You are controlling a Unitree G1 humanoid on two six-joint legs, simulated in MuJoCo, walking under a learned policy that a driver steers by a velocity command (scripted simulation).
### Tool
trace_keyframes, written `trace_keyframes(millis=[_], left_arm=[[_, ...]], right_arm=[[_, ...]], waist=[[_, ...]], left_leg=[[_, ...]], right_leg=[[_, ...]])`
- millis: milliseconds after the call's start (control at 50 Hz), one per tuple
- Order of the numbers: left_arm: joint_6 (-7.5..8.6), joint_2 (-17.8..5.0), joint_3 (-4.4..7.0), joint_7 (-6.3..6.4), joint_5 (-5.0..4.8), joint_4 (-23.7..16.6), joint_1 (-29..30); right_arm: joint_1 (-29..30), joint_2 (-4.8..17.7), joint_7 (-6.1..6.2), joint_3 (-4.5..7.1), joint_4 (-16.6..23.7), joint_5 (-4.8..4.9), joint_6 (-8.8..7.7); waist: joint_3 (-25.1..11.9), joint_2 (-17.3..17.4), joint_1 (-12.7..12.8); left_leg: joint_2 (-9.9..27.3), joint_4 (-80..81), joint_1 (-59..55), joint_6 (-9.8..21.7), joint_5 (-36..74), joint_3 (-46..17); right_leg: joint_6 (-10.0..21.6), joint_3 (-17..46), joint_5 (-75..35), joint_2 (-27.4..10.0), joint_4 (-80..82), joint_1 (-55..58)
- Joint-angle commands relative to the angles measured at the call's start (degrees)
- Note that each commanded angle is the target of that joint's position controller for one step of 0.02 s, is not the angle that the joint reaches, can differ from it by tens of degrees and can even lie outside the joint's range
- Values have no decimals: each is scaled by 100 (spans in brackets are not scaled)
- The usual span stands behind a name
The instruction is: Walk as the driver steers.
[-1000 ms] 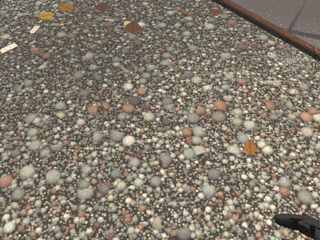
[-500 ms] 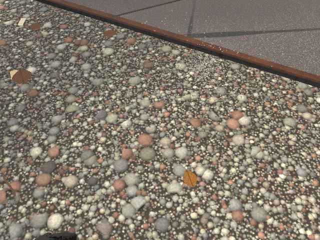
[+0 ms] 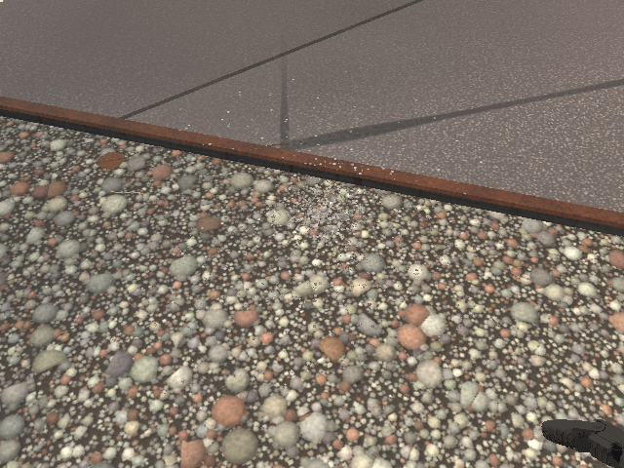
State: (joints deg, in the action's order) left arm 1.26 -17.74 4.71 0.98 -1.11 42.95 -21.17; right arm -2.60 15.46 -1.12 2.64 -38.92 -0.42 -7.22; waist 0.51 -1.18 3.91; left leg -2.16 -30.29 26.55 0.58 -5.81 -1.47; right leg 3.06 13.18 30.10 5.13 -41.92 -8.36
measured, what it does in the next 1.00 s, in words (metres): walks ahead, turning right: right foot, then left foot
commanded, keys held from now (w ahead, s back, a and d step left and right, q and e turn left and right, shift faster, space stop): w+e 0.76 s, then w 0.24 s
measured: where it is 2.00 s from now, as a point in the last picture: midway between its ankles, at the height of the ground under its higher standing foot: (494, 287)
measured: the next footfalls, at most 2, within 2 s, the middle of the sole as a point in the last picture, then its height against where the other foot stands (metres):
right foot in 0.48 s outside the picture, level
left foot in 0.98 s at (402, 362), level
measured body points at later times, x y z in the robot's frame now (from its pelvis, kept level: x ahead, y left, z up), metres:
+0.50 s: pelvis +0.26 -0.05 -0.01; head +0.29 -0.08 +0.44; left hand +0.55 +0.10 -0.07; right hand +0.18 -0.35 -0.13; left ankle +0.11 +0.12 -0.71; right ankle +0.34 -0.17 -0.72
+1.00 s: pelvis +0.54 -0.14 +0.00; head +0.56 -0.16 +0.45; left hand +0.72 +0.09 -0.11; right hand +0.60 -0.46 -0.07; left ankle +0.69 -0.10 -0.72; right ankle +0.35 -0.17 -0.71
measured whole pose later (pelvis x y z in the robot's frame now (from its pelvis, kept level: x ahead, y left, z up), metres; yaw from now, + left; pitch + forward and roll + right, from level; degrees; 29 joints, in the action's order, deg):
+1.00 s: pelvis +0.54 -0.14 +0.00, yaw -32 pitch +2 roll +0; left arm 1.8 -17.5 4.0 0.6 -0.8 42.8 -22.2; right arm -3.1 16.1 -1.9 2.0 -40.2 -0.7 -6.7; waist 0.3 0.2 4.0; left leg -1.1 -29.3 26.4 1.7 -5.2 -0.2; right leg 3.2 10.8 26.9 4.5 -33.3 -3.9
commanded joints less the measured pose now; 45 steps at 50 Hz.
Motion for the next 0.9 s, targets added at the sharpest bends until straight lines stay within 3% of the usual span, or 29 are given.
trace_keyframes(millis=[20, 40, 60, 80, 120, 160, 220, 300, 380, 440, 460, 480, 500, 520, 540, 560, 580, 600, 640, 700, 800, 840, 900], left_arm=[[146, -637, 16, 9, -161, -507, -496], [112, -875, 92, -1, -101, -593, 146], [84, -784, 92, 3, -40, -636, 403], [83, -705, 106, -18, 8, -704, 569], [34, -470, 87, -78, -63, -735, 489], [-16, -298, 46, -94, -54, -832, 618], [-23, -216, 4, -123, -22, -963, 908], [54, -104, -64, -265, -21, -1085, 1512], [60, -108, -79, -397, -42, -1328, 2055], [15, -386, 62, -427, 5, -1371, 1753], [-9, -582, 179, -411, 7, -1239, 1159], [-43, -891, 367, -339, -12, -963, 156], [-104, -1380, 504, -209, -59, -796, -547], [-11, -1787, 488, -231, -66, -1029, -159], [84, -1251, 349, -282, -29, -1060, -247], [161, -1004, 264, -284, 9, -988, -87], [203, -862, 209, -286, 7, -990, 261], [216, -699, 157, -267, 35, -1038, 602], [227, -643, 119, -216, 99, -1115, 856], [247, -778, 150, -106, 65, -977, 692], [190, -830, 158, -7, 15, -710, 283], [197, -798, 142, -17, -5, -539, 43], [165, -750, 127, -15, 2, -373, -124]], right_arm=[[-1623, 1073, 9, 387, 21, 45, 28], [-1384, 778, 44, 303, 55, 60, 69], [-1136, 707, 50, 255, 69, 3, 100], [-997, 598, 61, 222, 8, -19, 119], [-948, 525, 83, 201, -78, -29, 83], [-1003, 627, 86, 242, -188, 13, 42], [-1067, 833, 102, 310, -320, 2, 57], [-1138, 985, 134, 331, -452, 36, 141], [-1430, 1185, 139, 385, -637, 140, 256], [-1386, 1435, 177, 464, -652, 232, 363], [-1332, 1491, 198, 480, -638, 257, 409], [-1295, 1374, 222, 429, -610, 254, 422], [-1519, 877, 213, 250, -490, -6, 388], [-1732, 434, 151, 66, -108, -46, 210], [-1109, 1040, 63, 189, -58, 163, 20], [-765, 1071, 24, 184, 80, 302, -70], [-756, 979, 62, 158, 22, 201, -97], [-783, 1022, 100, 195, -37, 51, -74], [-947, 998, 87, 219, -74, -14, 54], [-686, 758, 106, 151, -1, -73, 175], [314, 491, 15, 18, 205, -2, 133], [520, 550, -43, 25, 264, 52, 86], [578, 728, -99, 91, 332, 55, 34]], waist=[[-1343, 1444, -703], [-687, 899, -842], [-370, 504, -735], [-109, 502, -652], [-38, 775, -511], [36, 697, -500], [74, 522, -539], [220, 454, -755], [413, 454, -882], [92, 683, -524], [-247, 688, -152], [-750, 524, 375], [-1251, -538, 451], [-2015, -1571, -130], [-2043, -708, 327], [-1233, -551, 252], [-722, 21, -49], [-526, 34, -260], [-383, -131, -501], [-194, -61, -484], [-8, -277, -54], [43, -315, 66], [105, -422, 55]], left_leg=[[2566, 1398, -4248, 1277, -2915, -4379], [2310, 1414, -3569, 1021, -2555, -3310], [2058, 1489, -2919, 912, -1698, -2588], [1853, 1597, -2489, 902, -1077, -2071], [1629, 1855, -2079, 865, -487, -1335], [1665, 2040, -2015, 982, -37, -905], [1740, 2156, -2209, 1069, 595, -375], [1574, 2154, -2329, 877, 991, 464], [1763, 1999, -2833, 743, 1346, 822], [1812, 1024, -3185, 575, 3788, 1142], [1733, 151, -3098, 491, 4500, 1276], [1530, -1124, -2441, 302, 4250, 1418], [1170, -3022, -769, 46, 926, 1401], [-65, -4846, 1352, -217, -2885, 431], [245, -5116, 1962, -118, -2565, -470], [468, -4826, 2183, -1, -2070, -367], [716, -4262, 1868, 4, -1631, -365], [869, -3765, 1464, -47, -1392, -374], [925, -3385, 974, -177, -1141, -349], [809, -2580, 916, -439, -611, -185], [436, -543, 345, -500, 1178, -86], [418, -241, 245, -416, 1378, -145], [402, 106, 339, -172, 837, -204]], right_leg=[[-157, -147, 157, -388, -3281, -3669], [-192, -340, -392, -560, -3343, -3749], [-229, -474, -777, -752, -3218, -3517], [-245, -475, -1022, -902, -2940, -3417], [-255, -602, -1234, -1088, -2646, -3063], [-313, -691, -1388, -1155, -2378, -3196], [-405, -730, -1981, -1213, -1689, -3451], [-339, -1094, -3045, -1122, -389, -3134], [-130, -1417, -2876, -995, 358, -2991], [216, -1830, -2020, -540, 560, -2188], [388, -1962, -1932, -295, 717, -1399], [622, -1900, -2305, -102, 1050, 96], [1007, -282, -2540, -1143, 1038, 1853], [2203, 3255, -1102, -2401, 2085, 3163], [1992, 3266, -692, -2404, 2543, 3081], [1748, 2428, -991, -2206, 2551, 2420], [1533, 1759, -1669, -1930, 2553, 1501], [1414, 1299, -2306, -1723, 2592, 852], [1423, 972, -3013, -1534, 2810, 146], [1422, 470, -3538, -1329, 2909, -411], [996, 86, -2736, -989, 2833, -686], [962, 255, -2522, -1156, 2722, -467], [889, 617, -2654, -1448, 2313, 197]])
